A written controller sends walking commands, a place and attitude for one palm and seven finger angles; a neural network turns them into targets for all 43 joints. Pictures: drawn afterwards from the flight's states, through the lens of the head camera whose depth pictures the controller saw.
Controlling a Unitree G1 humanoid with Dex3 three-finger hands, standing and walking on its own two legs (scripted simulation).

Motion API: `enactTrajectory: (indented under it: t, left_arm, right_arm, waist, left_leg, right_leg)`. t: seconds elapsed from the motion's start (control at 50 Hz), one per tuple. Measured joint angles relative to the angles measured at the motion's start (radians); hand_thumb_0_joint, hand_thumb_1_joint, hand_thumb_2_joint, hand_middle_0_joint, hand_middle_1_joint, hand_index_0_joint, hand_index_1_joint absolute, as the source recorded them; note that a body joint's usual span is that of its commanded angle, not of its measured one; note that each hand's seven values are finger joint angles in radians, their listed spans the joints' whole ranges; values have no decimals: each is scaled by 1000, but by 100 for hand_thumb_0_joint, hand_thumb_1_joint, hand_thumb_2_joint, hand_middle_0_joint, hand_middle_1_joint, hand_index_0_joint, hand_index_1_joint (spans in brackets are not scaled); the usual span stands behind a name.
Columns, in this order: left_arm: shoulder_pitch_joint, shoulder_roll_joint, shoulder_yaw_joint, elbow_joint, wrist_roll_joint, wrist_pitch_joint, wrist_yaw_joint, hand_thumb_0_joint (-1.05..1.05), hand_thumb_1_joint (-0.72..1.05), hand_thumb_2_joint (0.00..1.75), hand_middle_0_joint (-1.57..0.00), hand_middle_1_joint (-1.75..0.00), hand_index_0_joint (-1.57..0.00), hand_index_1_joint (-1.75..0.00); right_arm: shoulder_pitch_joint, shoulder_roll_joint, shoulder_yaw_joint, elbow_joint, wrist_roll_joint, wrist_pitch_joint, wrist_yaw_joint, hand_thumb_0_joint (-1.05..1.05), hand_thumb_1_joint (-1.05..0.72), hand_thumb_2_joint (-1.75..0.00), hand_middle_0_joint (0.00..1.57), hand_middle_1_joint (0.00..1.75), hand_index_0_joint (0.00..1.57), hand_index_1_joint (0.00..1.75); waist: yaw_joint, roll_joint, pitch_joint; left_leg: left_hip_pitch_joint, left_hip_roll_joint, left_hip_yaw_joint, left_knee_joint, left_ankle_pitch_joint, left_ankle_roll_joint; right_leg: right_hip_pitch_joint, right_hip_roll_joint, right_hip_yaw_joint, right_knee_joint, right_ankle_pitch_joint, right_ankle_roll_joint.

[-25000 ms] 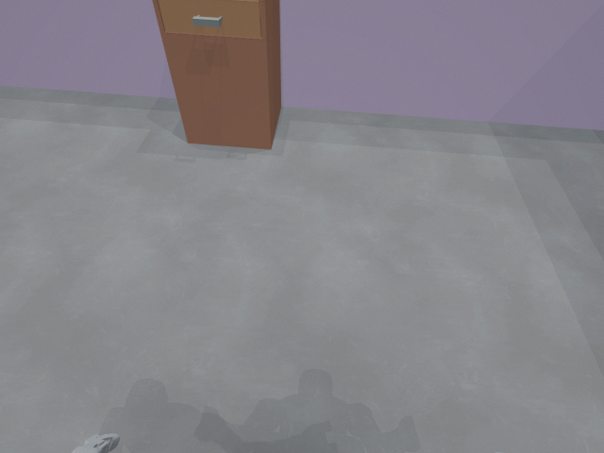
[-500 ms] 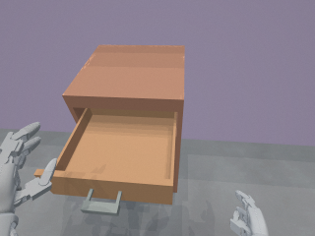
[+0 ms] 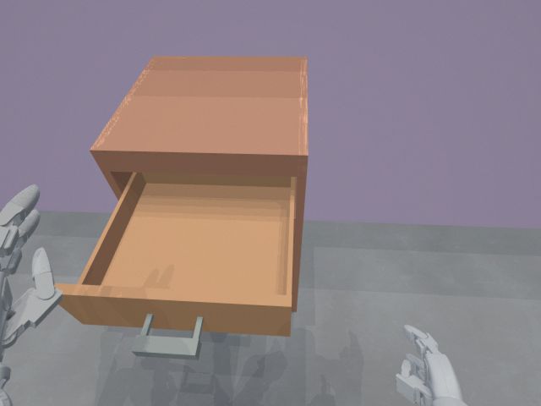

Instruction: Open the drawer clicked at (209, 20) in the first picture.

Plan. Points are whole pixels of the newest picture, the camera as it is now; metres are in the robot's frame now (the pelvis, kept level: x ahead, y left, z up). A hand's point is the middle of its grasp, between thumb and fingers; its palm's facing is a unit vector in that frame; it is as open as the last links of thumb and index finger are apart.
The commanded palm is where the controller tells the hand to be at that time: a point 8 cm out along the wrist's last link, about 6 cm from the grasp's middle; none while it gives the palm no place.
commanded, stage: step back with the hand held close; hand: left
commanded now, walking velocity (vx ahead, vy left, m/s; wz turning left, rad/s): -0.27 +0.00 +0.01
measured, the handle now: (170, 334) +0.25 +0.21 -0.11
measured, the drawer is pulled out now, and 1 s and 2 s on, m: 0.30 0.30 0.30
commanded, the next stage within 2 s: stop stepping back and stand still in 1.20 s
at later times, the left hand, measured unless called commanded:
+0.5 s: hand (21, 355) +0.13 +0.25 +0.15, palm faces +0.32 -0.81 -0.49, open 7.4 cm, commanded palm +0.07 +0.30 +0.17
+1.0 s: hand out of the picture +0.08 +0.21 +0.16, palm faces +0.20 -0.85 -0.50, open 7.4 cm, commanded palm +0.00 +0.27 +0.17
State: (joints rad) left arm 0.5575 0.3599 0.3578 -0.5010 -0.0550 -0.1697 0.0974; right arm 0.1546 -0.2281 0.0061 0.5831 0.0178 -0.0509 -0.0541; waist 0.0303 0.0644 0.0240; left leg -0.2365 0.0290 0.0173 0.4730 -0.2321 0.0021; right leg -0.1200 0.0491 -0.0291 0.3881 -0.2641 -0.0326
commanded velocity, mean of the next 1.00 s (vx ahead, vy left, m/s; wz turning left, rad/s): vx -0.32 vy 0.00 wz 0.02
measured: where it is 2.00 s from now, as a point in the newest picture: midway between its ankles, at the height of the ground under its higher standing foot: outside the picture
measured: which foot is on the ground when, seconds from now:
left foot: down 0.00-0.98, up 1.00-1.00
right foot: down 0.00-0.68, up 0.70-0.86, down 0.88-1.00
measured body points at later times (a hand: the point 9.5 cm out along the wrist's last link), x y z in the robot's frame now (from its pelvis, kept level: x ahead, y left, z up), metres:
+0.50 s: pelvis -0.06 +0.02 -0.01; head -0.02 +0.03 +0.43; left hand +0.11 +0.30 +0.18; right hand +0.13 -0.21 -0.09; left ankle +0.01 +0.12 -0.74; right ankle -0.04 -0.10 -0.74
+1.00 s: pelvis -0.14 +0.00 -0.02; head -0.07 +0.01 +0.43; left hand +0.06 +0.25 +0.18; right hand +0.06 -0.22 -0.10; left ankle +0.01 +0.12 -0.74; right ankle -0.17 -0.10 -0.74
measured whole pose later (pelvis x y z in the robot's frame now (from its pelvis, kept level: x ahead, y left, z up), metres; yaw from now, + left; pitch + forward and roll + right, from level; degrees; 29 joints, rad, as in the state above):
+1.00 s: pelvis -0.14 +0.00 -0.02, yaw -2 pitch +2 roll -4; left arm 0.62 0.43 0.37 -0.69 -0.07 -0.25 0.09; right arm 0.10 -0.19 0.01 0.59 0.02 -0.11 -0.03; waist 0.00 0.06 0.11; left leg -0.55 0.10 -0.01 0.57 -0.09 0.00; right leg -0.25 0.10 -0.05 0.54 -0.33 -0.04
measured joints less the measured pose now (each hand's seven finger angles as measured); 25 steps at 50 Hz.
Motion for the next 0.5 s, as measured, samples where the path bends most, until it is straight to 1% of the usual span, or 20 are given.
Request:
enactTrajectory:
  t: [0.1, 0.2, 0.26, 0.32, 0.42, 0.5]
  left_arm:
    - [64, 10, -17, -41, 5, -2, -6, 1, 89, 90, -21, -30, -21, -30]
    - [112, 55, -9, -93, 3, 2, 0, 1, 89, 90, -21, -30, -21, -30]
    - [121, 79, 13, -119, -1, -2, 11, 1, 89, 89, -21, -30, -22, -30]
    - [120, 84, 31, -136, -4, -9, 20, 1, 89, 89, -21, -30, -22, -30]
    - [113, 66, 35, -146, -4, -22, 32, 1, 89, 90, -21, -30, -21, -30]
    - [106, 44, 26, -148, 0, -34, 39, 1, 89, 90, -21, -30, -21, -30]
  right_arm:
    - [-12, -6, -23, -22, 5, 37, -1, 1, -90, -90, 20, 30, 20, 30]
    - [-10, 2, -36, -37, 9, 53, -11, 1, -90, -90, 20, 30, 20, 30]
    - [-7, 10, -35, -40, 8, 50, -14, 1, -90, -90, 20, 30, 20, 30]
    - [-6, 19, -31, -42, 8, 38, -13, 1, -90, -90, 20, 30, 20, 30]
    - [-6, 32, -17, -44, 8, 12, -11, 1, -90, -90, 20, 30, 20, 30]
    - [1, 38, -8, -41, 7, -6, -10, 1, -90, -90, 20, 30, 20, 30]
  waist:
    - [-24, -18, 17]
    - [-36, -46, 31]
    - [-37, -59, 33]
    - [-35, -66, 31]
    - [-30, -62, 25]
    - [-27, -51, 19]
  left_leg:
    - [-40, -8, 20, -5, 17, 12]
    - [-78, -17, 27, 13, 24, 20]
    - [-101, -21, 26, 28, 28, 24]
    - [-127, -23, 23, 49, 31, 28]
    - [-169, -23, 17, 88, 35, 31]
    - [-199, -15, 6, 117, 37, 30]
  right_leg:
    - [-59, -11, 17, 25, 6, 12]
    - [-108, -21, 22, 65, 3, 20]
    - [-134, -26, 20, 91, 1, 24]
    - [-161, -28, 16, 117, -1, 26]
    - [-203, -28, 9, 160, -2, 27]
    - [-221, -21, -2, 171, 7, 24]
